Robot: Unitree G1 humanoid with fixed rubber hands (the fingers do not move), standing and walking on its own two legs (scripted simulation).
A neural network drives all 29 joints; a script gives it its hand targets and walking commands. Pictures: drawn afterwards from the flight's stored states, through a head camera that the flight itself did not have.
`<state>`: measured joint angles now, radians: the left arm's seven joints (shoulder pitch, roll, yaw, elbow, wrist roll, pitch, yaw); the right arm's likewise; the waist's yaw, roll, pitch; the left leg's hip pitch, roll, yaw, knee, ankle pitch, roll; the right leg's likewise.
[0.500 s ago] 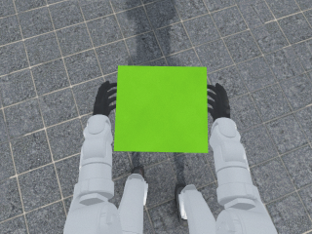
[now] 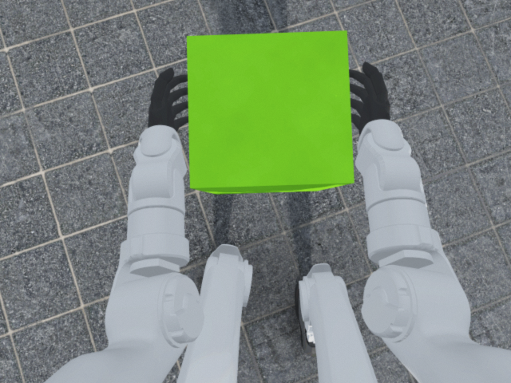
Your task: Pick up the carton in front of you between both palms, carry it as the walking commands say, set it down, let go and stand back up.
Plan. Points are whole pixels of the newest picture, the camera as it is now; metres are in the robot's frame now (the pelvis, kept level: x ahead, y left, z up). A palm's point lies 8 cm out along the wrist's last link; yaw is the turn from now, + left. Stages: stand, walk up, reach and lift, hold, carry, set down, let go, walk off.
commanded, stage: set down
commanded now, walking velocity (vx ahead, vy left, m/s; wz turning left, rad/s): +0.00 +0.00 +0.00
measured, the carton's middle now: (266, 131) +0.49 +0.07 -0.17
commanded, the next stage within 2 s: none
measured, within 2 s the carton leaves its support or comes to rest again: rests again in 1.24 s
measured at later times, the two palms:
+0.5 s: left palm (179, 137) +0.48 +0.23 -0.25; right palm (332, 127) +0.54 -0.06 -0.24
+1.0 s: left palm (186, 141) +0.49 +0.24 -0.33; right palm (321, 131) +0.56 -0.06 -0.33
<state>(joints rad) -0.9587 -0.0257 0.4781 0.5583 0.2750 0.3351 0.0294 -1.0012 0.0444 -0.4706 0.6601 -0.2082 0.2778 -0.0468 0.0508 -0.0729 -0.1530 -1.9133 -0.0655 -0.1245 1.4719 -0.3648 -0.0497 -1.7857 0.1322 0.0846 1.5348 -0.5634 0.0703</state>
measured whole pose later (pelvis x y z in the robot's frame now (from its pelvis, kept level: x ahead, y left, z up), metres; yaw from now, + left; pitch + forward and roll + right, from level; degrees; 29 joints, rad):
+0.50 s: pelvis -0.02 -0.01 -0.11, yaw -2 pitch +48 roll -4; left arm -1.24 0.11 0.52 0.69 0.21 0.32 0.04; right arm -1.35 -0.09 -0.36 0.84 -0.14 0.27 -0.12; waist 0.11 -0.07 0.06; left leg -2.24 -0.08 -0.14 1.83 -0.42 -0.09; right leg -2.13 0.19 0.07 1.91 -0.63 0.08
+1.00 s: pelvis -0.01 -0.01 -0.16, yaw -3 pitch +44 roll +1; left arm -1.33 0.19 0.52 0.80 0.11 0.26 0.02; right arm -1.53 -0.20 -0.14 1.01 -0.02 0.24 -0.17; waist 0.16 -0.06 0.26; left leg -2.30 -0.01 -0.08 2.04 -0.51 -0.08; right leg -2.22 0.22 0.08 2.14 -0.69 0.08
